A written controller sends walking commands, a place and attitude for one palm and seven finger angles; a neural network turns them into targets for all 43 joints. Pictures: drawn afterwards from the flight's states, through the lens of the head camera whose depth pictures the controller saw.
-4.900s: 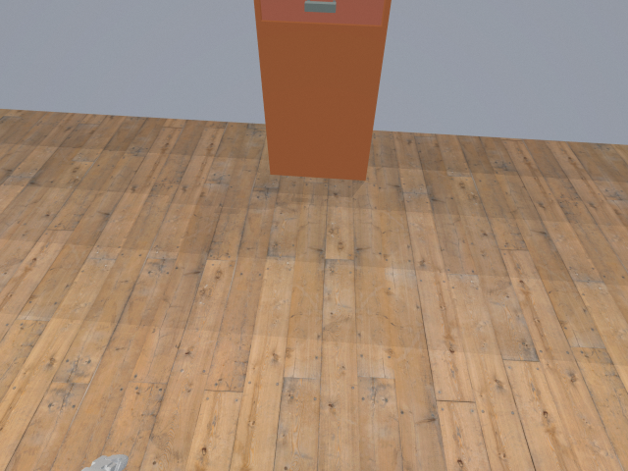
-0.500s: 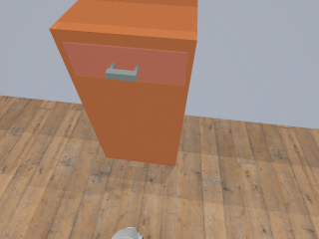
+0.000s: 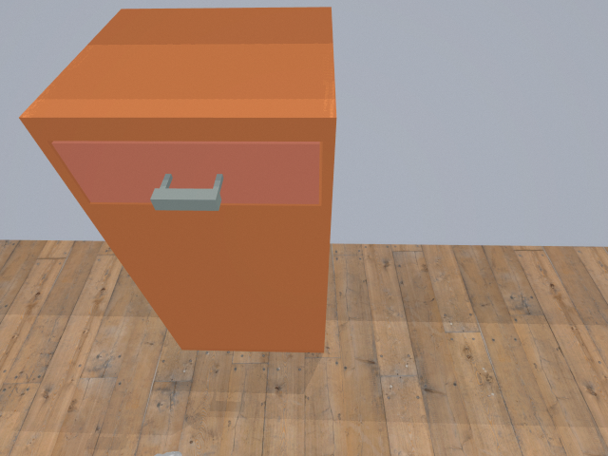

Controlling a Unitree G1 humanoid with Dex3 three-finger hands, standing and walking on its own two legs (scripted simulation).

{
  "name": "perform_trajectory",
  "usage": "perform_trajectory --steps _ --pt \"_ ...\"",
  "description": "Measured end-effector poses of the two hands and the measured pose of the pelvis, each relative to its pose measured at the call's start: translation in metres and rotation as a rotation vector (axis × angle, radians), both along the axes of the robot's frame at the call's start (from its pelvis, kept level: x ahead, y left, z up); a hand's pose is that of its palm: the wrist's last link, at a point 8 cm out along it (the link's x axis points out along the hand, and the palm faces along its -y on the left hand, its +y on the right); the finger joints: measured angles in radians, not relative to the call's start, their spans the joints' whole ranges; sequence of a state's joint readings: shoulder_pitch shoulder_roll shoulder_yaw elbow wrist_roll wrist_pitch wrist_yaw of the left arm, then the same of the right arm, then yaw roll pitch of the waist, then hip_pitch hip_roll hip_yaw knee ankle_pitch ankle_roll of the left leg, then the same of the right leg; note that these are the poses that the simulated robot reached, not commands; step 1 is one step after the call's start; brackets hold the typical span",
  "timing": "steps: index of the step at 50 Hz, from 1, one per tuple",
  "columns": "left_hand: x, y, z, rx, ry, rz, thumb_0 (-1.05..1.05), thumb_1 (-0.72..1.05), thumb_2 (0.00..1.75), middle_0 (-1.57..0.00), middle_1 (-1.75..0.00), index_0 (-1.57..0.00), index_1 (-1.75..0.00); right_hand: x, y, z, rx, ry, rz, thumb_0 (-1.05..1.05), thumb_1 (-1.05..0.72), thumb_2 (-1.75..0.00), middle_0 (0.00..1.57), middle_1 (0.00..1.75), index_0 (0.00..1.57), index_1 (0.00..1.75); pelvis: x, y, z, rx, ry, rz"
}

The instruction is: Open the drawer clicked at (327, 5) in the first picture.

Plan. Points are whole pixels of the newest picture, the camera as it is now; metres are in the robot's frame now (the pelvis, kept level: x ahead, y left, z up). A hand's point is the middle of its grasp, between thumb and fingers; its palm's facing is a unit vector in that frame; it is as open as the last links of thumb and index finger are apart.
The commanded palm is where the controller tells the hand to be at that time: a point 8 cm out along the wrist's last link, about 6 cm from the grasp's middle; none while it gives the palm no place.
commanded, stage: come to a stop and stand still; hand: left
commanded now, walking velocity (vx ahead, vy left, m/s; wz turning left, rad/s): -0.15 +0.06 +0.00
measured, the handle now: (190, 189) +0.52 +0.21 +0.04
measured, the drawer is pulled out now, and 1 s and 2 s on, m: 0.00 0.00 0.00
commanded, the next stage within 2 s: look again from close up in 1.14 s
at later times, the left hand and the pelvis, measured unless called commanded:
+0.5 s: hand out of the picture +0.01 +0.19 -0.16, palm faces +0.00 -0.97 -0.25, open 7.4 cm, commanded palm none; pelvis -0.02 +0.01 +0.00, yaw -1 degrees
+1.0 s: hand out of the picture -0.02 +0.20 -0.17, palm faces -0.01 -0.98 -0.19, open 7.4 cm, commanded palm none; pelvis -0.03 +0.02 +0.01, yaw -1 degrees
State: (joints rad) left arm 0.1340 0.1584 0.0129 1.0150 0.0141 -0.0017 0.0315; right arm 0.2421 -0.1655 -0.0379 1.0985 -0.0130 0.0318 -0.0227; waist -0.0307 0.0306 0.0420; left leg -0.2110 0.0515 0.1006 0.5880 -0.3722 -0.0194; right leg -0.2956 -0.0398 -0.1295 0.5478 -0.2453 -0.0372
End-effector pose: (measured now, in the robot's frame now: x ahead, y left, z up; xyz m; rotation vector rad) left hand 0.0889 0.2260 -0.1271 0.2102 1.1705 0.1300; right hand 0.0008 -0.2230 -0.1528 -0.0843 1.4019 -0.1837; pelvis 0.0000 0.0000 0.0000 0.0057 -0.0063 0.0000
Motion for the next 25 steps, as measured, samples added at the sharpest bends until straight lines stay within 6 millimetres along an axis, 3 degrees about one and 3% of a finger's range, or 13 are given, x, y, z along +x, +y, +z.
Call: perform_trajectory --steps 3,7,16,25 --pt "0.006 0.002 -0.005 -0.018 -0.002 0.014 0.0 0.91 0.9 -0.2 -0.3 -0.2 -0.3 -0.008 0.003 0.003 -0.019 0.042 0.005 0.0 -0.92 -0.89 0.2 0.3 0.2 0.3 -0.002 0.005 -0.001 -0.012 0.004 0.009" --pt "-0.001 0.012 -0.015 -0.04 0.027 0.033 0.0 0.91 0.9 -0.2 -0.3 -0.2 -0.3 -0.015 0.01 0.01 -0.048 0.057 0.006 0.0 -0.91 -0.89 0.2 0.3 0.2 0.3 -0.005 0.015 -0.001 -0.002 0.0 0.0" --pt "-0.042 0.024 -0.01 -0.01 0.136 0.052 0.0 0.91 0.9 -0.2 -0.3 -0.2 -0.3 -0.012 0.021 0.011 -0.022 0.02 0.015 0.0 -0.91 -0.89 0.2 0.3 0.2 0.3 -0.01 0.016 0.004 0.015 0.011 -0.014" --pt "-0.088 0.009 -0.004 0.018 0.183 0.05 0.0 0.91 0.9 -0.2 -0.3 -0.2 -0.3 -0.003 0.002 0.006 -0.008 -0.041 0.019 0.01 -0.92 -0.89 0.2 0.3 0.2 0.3 -0.019 0.006 0.005 -0.001 0.002 -0.013"
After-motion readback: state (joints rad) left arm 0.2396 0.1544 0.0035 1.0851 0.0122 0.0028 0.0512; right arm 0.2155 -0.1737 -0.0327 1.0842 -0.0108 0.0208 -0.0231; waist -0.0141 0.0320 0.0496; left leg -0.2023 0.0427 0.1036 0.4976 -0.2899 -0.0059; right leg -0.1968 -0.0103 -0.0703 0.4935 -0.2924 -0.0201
